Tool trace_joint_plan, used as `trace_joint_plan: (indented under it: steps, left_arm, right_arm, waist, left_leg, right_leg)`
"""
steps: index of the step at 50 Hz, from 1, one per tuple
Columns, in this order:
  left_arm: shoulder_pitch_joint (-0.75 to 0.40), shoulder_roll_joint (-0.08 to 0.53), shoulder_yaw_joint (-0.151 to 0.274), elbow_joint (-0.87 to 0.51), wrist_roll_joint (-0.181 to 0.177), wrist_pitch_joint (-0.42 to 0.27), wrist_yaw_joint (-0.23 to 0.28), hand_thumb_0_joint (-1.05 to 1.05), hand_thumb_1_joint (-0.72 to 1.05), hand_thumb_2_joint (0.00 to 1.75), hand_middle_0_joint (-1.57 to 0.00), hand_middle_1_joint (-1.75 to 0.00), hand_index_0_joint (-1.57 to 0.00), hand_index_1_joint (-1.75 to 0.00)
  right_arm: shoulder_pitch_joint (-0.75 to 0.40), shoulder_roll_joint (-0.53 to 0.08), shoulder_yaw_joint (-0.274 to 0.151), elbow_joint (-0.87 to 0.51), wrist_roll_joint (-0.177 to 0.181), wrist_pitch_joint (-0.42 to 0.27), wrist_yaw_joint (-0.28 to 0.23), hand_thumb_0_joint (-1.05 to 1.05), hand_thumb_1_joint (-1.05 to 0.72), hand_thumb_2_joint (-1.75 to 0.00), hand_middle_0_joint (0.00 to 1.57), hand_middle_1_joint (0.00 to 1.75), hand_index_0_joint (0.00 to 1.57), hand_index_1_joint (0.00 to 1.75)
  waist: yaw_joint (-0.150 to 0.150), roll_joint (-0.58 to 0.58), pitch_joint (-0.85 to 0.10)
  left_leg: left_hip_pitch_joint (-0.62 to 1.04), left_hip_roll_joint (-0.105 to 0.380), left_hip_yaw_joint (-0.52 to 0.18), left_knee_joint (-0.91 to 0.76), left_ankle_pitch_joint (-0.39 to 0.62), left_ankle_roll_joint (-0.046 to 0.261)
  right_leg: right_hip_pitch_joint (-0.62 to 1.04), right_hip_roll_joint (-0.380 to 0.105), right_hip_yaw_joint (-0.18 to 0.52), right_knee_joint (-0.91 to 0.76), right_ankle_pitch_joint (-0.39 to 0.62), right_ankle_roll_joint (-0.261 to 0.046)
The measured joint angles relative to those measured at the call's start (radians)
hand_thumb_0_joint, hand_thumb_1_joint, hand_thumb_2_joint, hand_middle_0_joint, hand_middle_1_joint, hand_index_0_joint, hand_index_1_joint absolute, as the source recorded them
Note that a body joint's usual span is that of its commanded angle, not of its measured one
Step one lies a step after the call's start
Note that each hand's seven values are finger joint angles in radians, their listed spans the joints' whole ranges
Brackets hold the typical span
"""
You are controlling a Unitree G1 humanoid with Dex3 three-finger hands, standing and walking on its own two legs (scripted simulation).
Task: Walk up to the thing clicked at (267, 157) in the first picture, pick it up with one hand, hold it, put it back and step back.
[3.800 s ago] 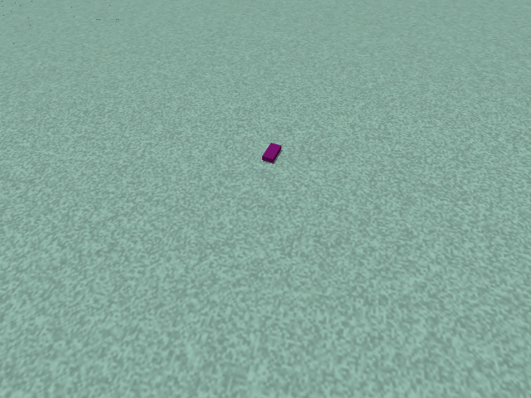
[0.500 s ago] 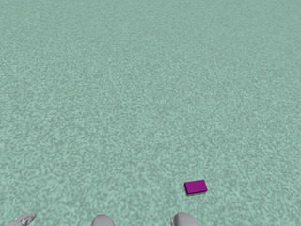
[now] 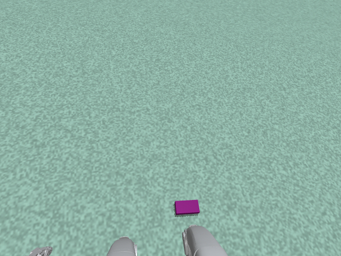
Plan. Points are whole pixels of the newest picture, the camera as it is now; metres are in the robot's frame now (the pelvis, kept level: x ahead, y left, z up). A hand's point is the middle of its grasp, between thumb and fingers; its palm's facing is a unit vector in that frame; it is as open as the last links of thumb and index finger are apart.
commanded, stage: walk up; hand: left
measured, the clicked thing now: (186, 207) +0.42 -0.16 -0.72
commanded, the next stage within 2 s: none
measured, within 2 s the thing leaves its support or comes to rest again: neither
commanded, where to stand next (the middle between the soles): +0.05 -0.39 m, yaw +5 degrees
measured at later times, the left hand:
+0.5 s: hand out of the picture +0.06 +0.04 -0.16, palm faces -0.04 -0.94 -0.34, open 7.4 cm
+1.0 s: hand out of the picture +0.00 -0.18 -0.15, palm faces +0.02 -0.93 -0.37, open 7.3 cm
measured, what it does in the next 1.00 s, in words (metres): steps to the right: right foot, then left foot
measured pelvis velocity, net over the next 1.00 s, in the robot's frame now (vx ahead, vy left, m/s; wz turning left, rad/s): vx -0.04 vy -0.44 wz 0.02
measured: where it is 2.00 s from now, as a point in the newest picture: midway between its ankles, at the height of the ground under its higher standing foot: outside the picture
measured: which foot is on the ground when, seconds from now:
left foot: down 0.00-0.18, up 0.20-0.42, down 0.44-0.80, up 0.82-1.00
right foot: up 0.00-0.14, down 0.16-0.44, up 0.46-0.78, down 0.80-1.00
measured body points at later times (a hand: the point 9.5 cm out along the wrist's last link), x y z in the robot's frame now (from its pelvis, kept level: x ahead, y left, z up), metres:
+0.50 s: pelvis -0.02 -0.23 +0.00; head +0.02 -0.19 +0.44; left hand +0.06 +0.09 -0.13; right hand +0.01 -0.58 -0.08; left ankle +0.04 -0.14 -0.71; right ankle +0.02 -0.32 -0.68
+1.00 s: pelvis -0.04 -0.44 +0.00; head -0.02 -0.45 +0.44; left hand -0.01 -0.13 -0.12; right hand +0.04 -0.80 -0.10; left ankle +0.01 -0.31 -0.66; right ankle -0.02 -0.57 -0.70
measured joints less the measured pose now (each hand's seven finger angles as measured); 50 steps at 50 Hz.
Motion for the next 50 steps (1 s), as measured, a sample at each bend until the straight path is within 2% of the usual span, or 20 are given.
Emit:
trace_joint_plan:
  steps: [6, 8, 9, 10, 12, 15, 19, 22, 23, 25, 27, 32, 35, 38, 39, 41, 42, 44, 47, 50]
  left_arm:
    - [-0.050, 0.048, 0.029, -0.021, -0.004, 0.001, -0.020, 0.00, 0.90, 0.90, -0.20, -0.30, -0.21, -0.30]
    - [-0.053, 0.062, 0.040, -0.025, -0.003, -0.008, -0.022, 0.00, 0.90, 0.90, -0.20, -0.30, -0.21, -0.30]
    - [-0.056, 0.057, 0.047, -0.024, 0.001, -0.017, -0.019, 0.00, 0.90, 0.90, -0.20, -0.30, -0.21, -0.30]
    - [-0.055, 0.046, 0.048, -0.025, 0.009, -0.026, -0.015, 0.00, 0.90, 0.90, -0.20, -0.30, -0.21, -0.30]
    - [-0.050, 0.017, 0.034, -0.018, 0.007, -0.033, -0.004, 0.00, 0.90, 0.90, -0.20, -0.30, -0.21, -0.30]
    - [-0.038, -0.043, -0.001, 0.006, 0.005, -0.026, 0.002, 0.00, 0.90, 0.90, -0.20, -0.30, -0.21, -0.30]
    - [-0.014, -0.064, -0.018, 0.007, 0.014, -0.014, -0.002, 0.00, 0.90, 0.90, -0.21, -0.30, -0.21, -0.30]
    - [0.001, -0.045, -0.019, -0.010, 0.012, -0.004, 0.002, 0.00, 0.90, 0.90, -0.21, -0.30, -0.21, -0.30]
    - [-0.003, -0.037, -0.015, -0.009, 0.009, -0.002, 0.008, 0.00, 0.90, 0.90, -0.21, -0.30, -0.21, -0.30]
    - [-0.005, -0.029, -0.010, -0.004, 0.011, 0.004, 0.017, 0.00, 0.90, 0.90, -0.21, -0.30, -0.21, -0.30]
    - [-0.004, -0.017, -0.007, 0.004, 0.008, 0.008, 0.018, 0.00, 0.90, 0.90, -0.21, -0.30, -0.21, -0.30]
    - [-0.008, 0.015, 0.022, 0.003, 0.000, 0.006, 0.000, 0.00, 0.90, 0.90, -0.21, -0.30, -0.21, -0.30]
    - [-0.012, 0.039, 0.038, 0.004, -0.003, 0.008, -0.010, 0.00, 0.90, 0.90, -0.20, -0.30, -0.21, -0.30]
    - [-0.010, 0.056, 0.048, 0.018, -0.015, 0.003, -0.013, 0.00, 0.90, 0.90, -0.20, -0.30, -0.21, -0.30]
    - [-0.004, 0.058, 0.050, 0.024, -0.019, -0.005, -0.011, 0.00, 0.90, 0.90, -0.20, -0.30, -0.21, -0.30]
    - [0.011, 0.049, 0.056, 0.039, -0.017, -0.027, 0.001, 0.00, 0.90, 0.90, -0.20, -0.30, -0.21, -0.30]
    - [0.017, 0.035, 0.051, 0.047, -0.011, -0.035, 0.010, 0.00, 0.90, 0.90, -0.20, -0.30, -0.21, -0.30]
    - [0.022, -0.007, 0.029, 0.080, -0.013, -0.043, 0.025, 0.00, 0.90, 0.90, -0.20, -0.30, -0.21, -0.30]
    - [0.035, -0.075, -0.009, 0.133, -0.016, -0.065, 0.038, 0.00, 0.90, 0.90, -0.20, -0.30, -0.21, -0.30]
    - [0.055, -0.107, -0.026, 0.168, -0.018, -0.101, 0.048, 0.00, 0.90, 0.90, -0.21, -0.30, -0.21, -0.30]
  right_arm:
    - [0.002, -0.062, -0.021, -0.014, -0.027, 0.004, 0.010, 0.00, -0.90, -0.89, 0.21, 0.30, 0.21, 0.30]
    - [-0.002, -0.086, -0.027, -0.007, -0.030, 0.012, 0.012, 0.00, -0.90, -0.89, 0.21, 0.30, 0.21, 0.30]
    - [-0.010, -0.103, -0.032, 0.004, -0.033, 0.020, 0.009, 0.00, -0.90, -0.89, 0.21, 0.30, 0.21, 0.30]
    - [-0.020, -0.114, -0.037, 0.020, -0.030, 0.033, 0.003, 0.00, -0.90, -0.89, 0.21, 0.30, 0.21, 0.30]
    - [-0.051, -0.112, -0.050, 0.061, -0.019, 0.063, -0.015, 0.01, -0.90, -0.89, 0.21, 0.30, 0.21, 0.30]
    - [-0.084, -0.102, -0.048, 0.096, 0.003, 0.059, -0.018, 0.01, -0.90, -0.89, 0.20, 0.30, 0.20, 0.30]
    - [-0.055, -0.050, -0.025, 0.096, 0.012, 0.029, 0.005, 0.01, -0.90, -0.89, 0.20, 0.30, 0.20, 0.30]
    - [-0.007, -0.007, -0.008, 0.082, 0.005, 0.005, 0.012, 0.00, -0.90, -0.89, 0.21, 0.30, 0.20, 0.30]
    - [0.001, 0.008, -0.006, 0.075, -0.007, -0.001, 0.010, 0.00, -0.90, -0.89, 0.21, 0.30, 0.21, 0.30]
    - [0.006, 0.022, 0.003, 0.061, -0.010, -0.002, 0.011, 0.00, -0.90, -0.89, 0.21, 0.30, 0.21, 0.30]
    - [0.002, 0.025, 0.003, 0.050, -0.007, 0.001, 0.006, 0.00, -0.90, -0.89, 0.21, 0.30, 0.21, 0.30]
    - [0.000, -0.004, -0.018, 0.023, -0.014, 0.009, 0.004, 0.00, -0.90, -0.89, 0.21, 0.30, 0.21, 0.30]
    - [-0.005, -0.032, -0.031, 0.010, -0.028, 0.008, 0.007, 0.00, -0.90, -0.89, 0.21, 0.30, 0.21, 0.30]
    - [-0.020, -0.067, -0.038, 0.006, -0.041, 0.015, 0.018, 0.00, -0.90, -0.89, 0.21, 0.30, 0.21, 0.30]
    - [-0.027, -0.080, -0.040, 0.008, -0.045, 0.022, 0.023, 0.01, -0.90, -0.89, 0.21, 0.30, 0.21, 0.30]
    - [-0.048, -0.107, -0.046, 0.022, -0.050, 0.046, 0.026, 0.01, -0.90, -0.89, 0.21, 0.30, 0.21, 0.30]
    - [-0.062, -0.112, -0.052, 0.036, -0.043, 0.063, 0.021, 0.01, -0.90, -0.89, 0.21, 0.30, 0.21, 0.30]
    - [-0.092, -0.105, -0.060, 0.066, -0.024, 0.084, 0.015, 0.01, -0.90, -0.89, 0.21, 0.30, 0.20, 0.30]
    - [-0.115, -0.093, -0.046, 0.088, -0.001, 0.073, 0.035, 0.01, -0.91, -0.89, 0.20, 0.30, 0.20, 0.30]
    - [-0.110, -0.060, -0.031, 0.086, -0.004, 0.069, 0.070, 0.01, -0.91, -0.89, 0.20, 0.30, 0.20, 0.30]
  waist:
    - [-0.015, 0.010, -0.018]
    - [-0.016, 0.019, -0.035]
    - [-0.013, 0.043, -0.034]
    - [-0.013, 0.064, -0.033]
    - [-0.005, 0.072, -0.034]
    - [0.010, 0.103, -0.033]
    - [0.030, 0.091, -0.042]
    - [0.039, 0.063, -0.053]
    - [0.035, 0.043, -0.043]
    - [0.023, 0.022, -0.023]
    - [0.011, 0.005, -0.006]
    - [-0.001, -0.005, 0.009]
    - [-0.002, -0.005, 0.002]
    - [-0.006, 0.004, -0.021]
    - [-0.009, 0.012, -0.033]
    - [-0.004, 0.046, -0.050]
    - [-0.003, 0.061, -0.055]
    - [0.009, 0.081, -0.058]
    - [0.025, 0.125, -0.067]
    - [0.035, 0.138, -0.072]
  left_leg:
    - [-0.069, 0.102, -0.074, 0.082, -0.035, -0.013]
    - [-0.101, 0.140, -0.108, 0.117, -0.052, -0.016]
    - [-0.118, 0.163, -0.140, 0.149, -0.076, 0.001]
    - [-0.144, 0.160, -0.180, 0.211, -0.145, 0.017]
    - [-0.185, 0.089, -0.194, 0.357, -0.227, 0.025]
    - [-0.200, 0.015, -0.104, 0.431, -0.205, 0.025]
    - [-0.114, -0.047, 0.045, 0.258, -0.184, 0.036]
    - [0.005, -0.084, 0.071, 0.003, -0.039, 0.052]
    - [0.005, -0.088, 0.066, 0.002, -0.021, 0.055]
    - [-0.002, -0.072, 0.056, 0.023, -0.025, 0.045]
    - [0.006, -0.048, 0.046, 0.017, -0.017, 0.028]
    - [-0.012, 0.029, 0.011, 0.028, -0.007, 0.003]
    - [-0.037, 0.079, -0.015, 0.050, -0.012, -0.005]
    - [-0.066, 0.130, -0.047, 0.076, -0.024, -0.008]
    - [-0.081, 0.145, -0.066, 0.093, -0.037, -0.005]
    - [-0.126, 0.158, -0.136, 0.188, -0.167, 0.021]
    - [-0.156, 0.129, -0.180, 0.267, -0.227, 0.023]
    - [-0.187, 0.040, -0.214, 0.395, -0.223, 0.016]
    - [-0.194, -0.029, -0.152, 0.428, -0.153, 0.013]
    - [-0.154, -0.065, -0.079, 0.362, -0.122, 0.020]
  right_leg:
    - [0.029, -0.105, -0.017, -0.165, -0.037, 0.017]
    - [0.087, -0.108, -0.050, -0.290, -0.021, 0.012]
    - [0.093, -0.085, -0.071, -0.294, -0.019, 0.047]
    - [0.082, -0.064, -0.093, -0.259, -0.028, 0.064]
    - [0.076, -0.054, -0.111, -0.234, -0.033, 0.063]
    - [0.116, -0.029, -0.137, -0.319, 0.014, 0.027]
    - [0.164, -0.008, -0.172, -0.423, 0.063, -0.027]
    - [0.159, 0.014, -0.201, -0.427, 0.064, -0.048]
    - [0.144, 0.022, -0.185, -0.388, 0.046, -0.044]
    - [0.092, 0.056, -0.122, -0.243, -0.030, -0.030]
    - [0.042, 0.068, -0.062, -0.096, -0.036, -0.021]
    - [-0.024, 0.015, 0.042, 0.063, 0.029, 0.008]
    - [-0.003, -0.051, 0.038, -0.008, 0.020, 0.026]
    - [0.066, -0.100, -0.015, -0.174, -0.050, 0.034]
    - [0.106, -0.104, -0.039, -0.251, -0.045, 0.033]
    - [0.135, -0.070, -0.072, -0.292, -0.050, 0.069]
    - [0.122, -0.057, -0.087, -0.255, -0.063, 0.077]
    - [0.128, -0.046, -0.102, -0.249, -0.062, 0.070]
    - [0.173, -0.030, -0.125, -0.334, -0.022, 0.046]
    - [0.218, -0.033, -0.142, -0.411, 0.007, 0.027]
